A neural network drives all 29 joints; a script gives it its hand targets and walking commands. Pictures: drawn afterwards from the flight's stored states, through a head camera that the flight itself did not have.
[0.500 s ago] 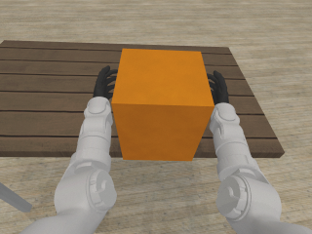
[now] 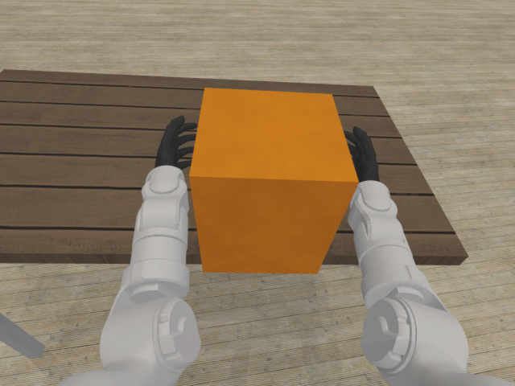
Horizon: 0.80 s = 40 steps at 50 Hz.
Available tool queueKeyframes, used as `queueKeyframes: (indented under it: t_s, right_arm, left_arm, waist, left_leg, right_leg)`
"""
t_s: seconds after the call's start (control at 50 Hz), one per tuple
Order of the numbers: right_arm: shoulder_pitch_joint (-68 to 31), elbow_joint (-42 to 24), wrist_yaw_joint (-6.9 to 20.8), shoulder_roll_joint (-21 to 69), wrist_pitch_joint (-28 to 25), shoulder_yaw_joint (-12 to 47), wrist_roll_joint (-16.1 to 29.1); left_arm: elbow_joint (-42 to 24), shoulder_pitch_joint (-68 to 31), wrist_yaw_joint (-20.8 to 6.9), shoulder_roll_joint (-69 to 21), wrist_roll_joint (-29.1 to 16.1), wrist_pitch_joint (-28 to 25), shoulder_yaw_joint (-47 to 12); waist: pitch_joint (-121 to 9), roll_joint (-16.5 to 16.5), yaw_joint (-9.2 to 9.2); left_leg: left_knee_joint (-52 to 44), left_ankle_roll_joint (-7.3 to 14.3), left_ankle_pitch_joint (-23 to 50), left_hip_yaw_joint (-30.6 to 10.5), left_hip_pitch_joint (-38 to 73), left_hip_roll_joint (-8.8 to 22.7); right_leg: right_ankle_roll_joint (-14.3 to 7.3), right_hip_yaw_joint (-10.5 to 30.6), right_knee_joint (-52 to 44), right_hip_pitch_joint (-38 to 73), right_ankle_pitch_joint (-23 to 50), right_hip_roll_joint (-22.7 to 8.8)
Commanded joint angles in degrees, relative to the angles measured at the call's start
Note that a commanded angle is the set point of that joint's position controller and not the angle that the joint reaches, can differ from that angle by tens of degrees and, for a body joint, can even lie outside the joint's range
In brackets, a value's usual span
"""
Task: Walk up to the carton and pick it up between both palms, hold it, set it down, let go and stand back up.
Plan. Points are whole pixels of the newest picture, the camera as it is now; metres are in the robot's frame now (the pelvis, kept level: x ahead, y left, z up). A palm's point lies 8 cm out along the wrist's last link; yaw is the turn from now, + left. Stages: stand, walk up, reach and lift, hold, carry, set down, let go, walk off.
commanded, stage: reach and lift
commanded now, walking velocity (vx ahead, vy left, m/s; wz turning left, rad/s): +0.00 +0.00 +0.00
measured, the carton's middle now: (264, 187) +0.43 +0.04 +0.08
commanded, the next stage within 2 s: none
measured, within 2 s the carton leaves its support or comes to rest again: leaves its support in 0.80 s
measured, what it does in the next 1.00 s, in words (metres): stands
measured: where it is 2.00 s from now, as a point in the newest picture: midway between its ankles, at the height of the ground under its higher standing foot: outside the picture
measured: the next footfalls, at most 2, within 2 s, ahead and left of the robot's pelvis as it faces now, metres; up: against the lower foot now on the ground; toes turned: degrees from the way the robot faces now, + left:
none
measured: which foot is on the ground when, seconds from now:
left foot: down 0.00-1.00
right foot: down 0.00-1.00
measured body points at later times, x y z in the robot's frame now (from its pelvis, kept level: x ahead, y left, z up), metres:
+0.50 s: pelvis -0.01 +0.00 +0.00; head -0.01 +0.02 +0.45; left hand +0.40 +0.20 +0.14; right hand +0.42 -0.11 +0.14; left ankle -0.01 +0.09 -0.75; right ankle -0.01 -0.12 -0.75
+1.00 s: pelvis -0.02 -0.01 +0.00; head -0.05 +0.02 +0.45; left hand +0.37 +0.20 +0.16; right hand +0.40 -0.10 +0.15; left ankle -0.01 +0.09 -0.75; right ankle -0.01 -0.12 -0.75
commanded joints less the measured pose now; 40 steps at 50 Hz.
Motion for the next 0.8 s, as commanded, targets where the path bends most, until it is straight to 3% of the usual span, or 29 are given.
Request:
queueKeyframes:
  t_s: [0.0,0.24,0.36,0.58,0.78]
  right_arm:
    - [-28.40,0.12,6.62,23.73,-0.80,15.00,-0.28]
    - [-29.80,-1.42,5.79,25.28,-0.70,14.57,-1.40]
    - [-31.25,-1.90,5.62,25.62,-1.45,14.29,-1.51]
    - [-35.04,-4.27,5.51,26.39,-7.62,16.63,-0.86]
    - [-36.18,-2.82,3.69,25.15,-10.16,19.22,1.09]
  left_arm:
    - [1.89,-23.87,-6.41,-21.70,-2.02,1.26,-14.62]
    - [3.16,-26.96,-7.32,-20.50,-2.65,0.27,-13.65]
    - [2.46,-29.38,-7.11,-20.84,-3.21,-0.44,-14.04]
    - [-2.38,-33.82,-5.08,-23.17,-5.07,-5.02,-17.82]
    - [-5.35,-36.91,-5.14,-24.39,-7.21,-5.69,-23.04]
  waist:
    - [-23.85,4.85,0.76]
    - [-23.91,2.43,-0.13]
    - [-25.50,3.17,-0.30]
    - [-33.38,4.22,0.32]
    - [-31.43,4.13,-2.34]
  left_leg:
    - [1.13,-4.73,34.73,1.70,8.68,0.23]
    - [-1.62,-3.22,25.30,2.20,3.79,-0.46]
    - [-1.62,-3.48,25.65,2.23,4.43,-0.26]
    - [0.44,-4.88,33.78,2.10,6.60,0.34]
    - [-1.00,-4.88,28.67,1.67,6.08,0.10]
  right_leg:
    - [2.00,-4.61,0.48,5.31,17.05,1.24]
    - [2.82,-4.78,0.90,9.10,17.57,0.49]
    - [2.53,-5.22,0.69,8.63,16.80,0.54]
    - [1.95,-6.06,1.17,10.67,21.13,0.99]
    - [1.39,-5.91,0.13,12.54,20.10,0.23]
